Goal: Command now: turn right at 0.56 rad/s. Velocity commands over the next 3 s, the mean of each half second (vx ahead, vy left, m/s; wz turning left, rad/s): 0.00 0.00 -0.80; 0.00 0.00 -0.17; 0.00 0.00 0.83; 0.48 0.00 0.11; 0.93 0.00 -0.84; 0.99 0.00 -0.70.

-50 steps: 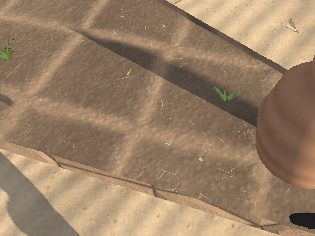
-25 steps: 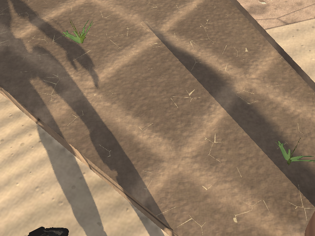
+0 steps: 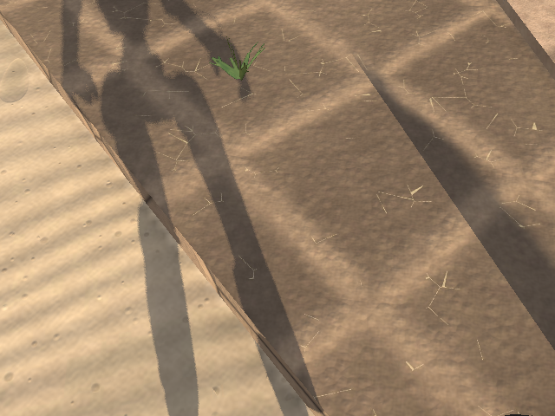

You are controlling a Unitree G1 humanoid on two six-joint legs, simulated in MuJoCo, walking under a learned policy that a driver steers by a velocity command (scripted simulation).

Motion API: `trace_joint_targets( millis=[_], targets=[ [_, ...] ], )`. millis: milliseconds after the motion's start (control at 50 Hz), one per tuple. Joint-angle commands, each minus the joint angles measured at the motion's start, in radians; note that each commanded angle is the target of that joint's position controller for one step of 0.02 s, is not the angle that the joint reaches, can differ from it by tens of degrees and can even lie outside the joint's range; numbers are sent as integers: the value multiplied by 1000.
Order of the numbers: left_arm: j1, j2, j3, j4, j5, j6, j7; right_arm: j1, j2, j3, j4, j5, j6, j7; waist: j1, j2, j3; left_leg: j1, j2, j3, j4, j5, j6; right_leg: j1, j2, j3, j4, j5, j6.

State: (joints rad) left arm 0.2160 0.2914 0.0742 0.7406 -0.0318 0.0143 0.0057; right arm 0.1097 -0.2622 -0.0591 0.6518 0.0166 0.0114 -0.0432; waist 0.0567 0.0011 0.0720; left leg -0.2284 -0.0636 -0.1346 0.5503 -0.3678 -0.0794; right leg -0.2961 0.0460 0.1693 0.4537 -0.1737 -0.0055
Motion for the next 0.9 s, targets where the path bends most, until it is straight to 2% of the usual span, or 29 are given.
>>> trace_joint_targets(
  millis=[20, 40, 60, 80, 100, 120, 140, 180, 260, 360, 400, 440, 460, 480, 500, 520, 540, 560, 580, 620, 640, 700, 760, 780, 800, 840, 860, 880, 900],
  targets=[
    [-104, 174, 57, -90, -31, -6, 21, 143, -136, -58, -12, 6, -28, 13, -104, -167, -199, 180, 20, 29, -276, 216, 62, 79, -144, 295, -40, 211, -117],
    [-75, 123, 45, -90, -23, -4, 24, 180, -171, -67, -7, -9, -22, 9, -100, -42, -236, 364, 182, -70, -255, 308, 129, -113, -81, 206, 105, -53, -58],
    [-39, 82, 37, -117, -12, -13, 22, 111, -240, -79, -21, -46, -9, 12, -47, 278, -185, 310, 399, -290, -246, 520, 279, -328, 63, -18, 283, -406, 8],
    [-16, 184, 66, -93, 1, -19, 24, 58, -172, -62, -54, -77, -13, 14, -58, 203, -160, 212, 469, -280, -248, 629, 351, -325, -18, -29, 515, -451, 60],
    [9, 218, 83, -68, -5, -12, 23, -16, -116, -43, -72, -73, -17, 8, -25, 148, -132, 176, 406, -175, -236, 640, 320, -315, -32, -45, 627, -393, 75],
    [37, 199, 84, -46, -1, 4, 26, -64, -93, -36, -82, -60, -22, 2, -9, 130, -115, 163, 328, -77, -224, 612, 272, -326, -35, -61, 690, -323, 93],
    [51, 185, 81, -40, 3, 18, 28, -81, -85, -32, -85, -40, -24, -4, -12, 148, -99, 167, 297, -21, -215, 608, 250, -362, -55, -74, 752, -263, 111],
    [12, 147, 65, -73, 1, 27, 20, -54, -91, -28, -76, -38, -20, -16, -38, 147, -68, 134, 275, 59, -226, 638, 265, -385, -83, -126, 780, -197, 141],
    [-95, 108, 38, -156, -6, 17, -6, 21, -135, -39, -57, -40, -6, -30, -94, 125, -70, 219, 317, 90, -241, 587, 302, -409, -132, -157, 608, -139, 162],
    [-79, 83, 21, -192, 6, 29, -33, -11, -197, -66, -67, -23, 6, -1, -83, 132, -94, 165, 358, 197, -196, 652, 294, -219, -127, -252, 408, -176, 113],
    [-65, 90, 27, -201, 4, 45, -39, -4, -200, -72, -65, -3, 2, 15, -73, 134, -114, 168, 377, 224, -127, 703, 272, -146, -105, -281, 335, -194, 81],
    [8, 106, 46, -191, -2, 54, -37, -20, -193, -75, -64, 19, -6, 25, -17, 103, -152, 132, 365, 282, 49, 756, 209, 11, -56, -300, 167, -119, 26],
    [109, 148, 70, -162, 6, 49, -16, 8, -162, -67, -45, 22, -14, 33, 34, 19, -193, 20, 307, 331, 247, 708, 140, 201, -20, -260, 31, 36, -31],
    [163, 280, 101, -179, 10, 32, 7, 1, -108, -50, -82, -18, -22, 34, 38, -229, -196, -319, 191, 346, 558, 42, 40, 428, -213, 66, -29, 588, -130],
    [89, 360, 100, -235, 59, -4, -2, -24, -83, -32, -146, -51, -31, 30, -18, -352, -324, -534, 43, 156, 819, -345, -16, 459, -472, 476, -20, 775, -396],
    [79, 278, 85, -229, 56, -26, -22, -85, -157, -48, -136, -34, -29, 26, 49, -136, -349, -536, 75, 35, 850, -307, -3, 413, -451, 388, -61, 617, -405],
    [51, 250, 73, -209, 41, -36, -21, -101, -159, -49, -145, -19, -27, 20, 8, -98, -245, -545, 83, 32, 807, -222, 20, 338, -384, 304, -65, 484, -336],
    [-6, 226, 69, -208, 16, -31, -10, -86, -152, -50, -129, -31, -25, 7, -31, -34, -179, -546, 97, 29, 727, -134, 24, 273, -314, 239, -67, 385, -267],
    [-65, 208, 60, -220, 3, -22, 7, -74, -157, -52, -124, -40, -14, -2, -63, -48, -151, -506, 95, 30, 665, -59, 19, 200, -282, 199, -69, 362, -227],
    [-118, 197, 51, -243, 20, -12, 29, -14, -141, -50, -92, -39, 0, 7, -96, -80, -175, -401, 56, 59, 648, 31, -4, 110, -241, 138, -59, 412, -212],
    [-122, 172, 41, -245, 29, -8, 34, 33, -121, -42, -61, -32, 5, 11, -98, -86, -202, -376, 58, 84, 621, 51, -21, 119, -239, 96, -44, 449, -205],
    [-87, 118, 12, -216, 45, -8, 38, 30, -72, -21, -49, -25, 18, 10, -71, -102, -225, -270, 90, 108, 472, 96, -39, 87, -221, 21, -11, 438, -182],
    [-79, 37, -26, -174, 71, -14, 25, 30, -47, -8, -41, -15, 26, 23, -53, -166, -196, -107, 127, 129, 292, 96, -22, 5, -221, -10, -38, 243, -179],
    [-67, 41, -28, -160, 77, -18, 16, 27, -62, -12, -46, -9, 27, 27, -43, -181, -166, -73, 122, 141, 255, 80, -12, -19, -232, -2, -53, 159, -185],
    [-78, 73, -19, -160, 75, -21, 12, 7, -95, -22, -66, -1, 26, 28, -39, -193, -124, -76, 111, 156, 217, 62, 2, -30, -241, 12, -56, 88, -189],
    [-90, 117, -2, -165, 59, -22, 13, -1, -137, -36, -82, 8, 18, 32, -45, -190, -63, -99, 83, 173, 69, 108, 39, 0, -239, 32, -27, 28, -174],
    [-58, 127, 6, -155, 50, -24, 16, -2, -153, -41, -92, 5, 13, 34, -42, -161, -51, -112, 81, 157, -3, 196, 59, 36, -227, 34, -4, 13, -151],
    [-25, 126, 11, -157, 52, -30, 23, -3, -194, -50, -107, 0, 9, 32, -22, -79, -63, -97, 118, 83, -4, 441, 88, 42, -186, 9, 60, -40, -113],
    [0, 111, 9, -174, 66, -39, 27, 1, -236, -64, -107, 1, 6, 31, 12, 61, -90, -86, 165, -24, 0, 582, 149, 18, -97, -81, 138, -88, -55]
  ],
)
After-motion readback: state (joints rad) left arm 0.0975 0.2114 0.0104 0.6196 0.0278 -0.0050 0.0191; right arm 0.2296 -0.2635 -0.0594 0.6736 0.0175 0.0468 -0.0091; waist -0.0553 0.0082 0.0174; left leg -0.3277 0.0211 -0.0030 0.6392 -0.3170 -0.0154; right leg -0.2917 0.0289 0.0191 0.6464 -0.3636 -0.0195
